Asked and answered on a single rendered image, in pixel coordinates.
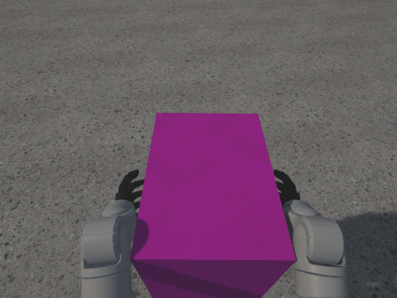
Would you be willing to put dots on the robot right forearm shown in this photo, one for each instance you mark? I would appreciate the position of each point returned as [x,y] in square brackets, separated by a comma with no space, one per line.
[319,248]

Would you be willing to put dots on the right robot hand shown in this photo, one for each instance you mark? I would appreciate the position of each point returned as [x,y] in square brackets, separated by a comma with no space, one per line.
[287,188]

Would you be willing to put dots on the left robot hand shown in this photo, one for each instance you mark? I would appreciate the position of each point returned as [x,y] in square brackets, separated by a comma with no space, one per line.
[126,187]

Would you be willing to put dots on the carton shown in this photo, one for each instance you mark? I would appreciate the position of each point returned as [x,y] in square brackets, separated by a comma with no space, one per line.
[210,222]

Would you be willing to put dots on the robot left forearm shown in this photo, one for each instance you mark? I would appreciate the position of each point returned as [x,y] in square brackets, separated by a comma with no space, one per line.
[105,252]

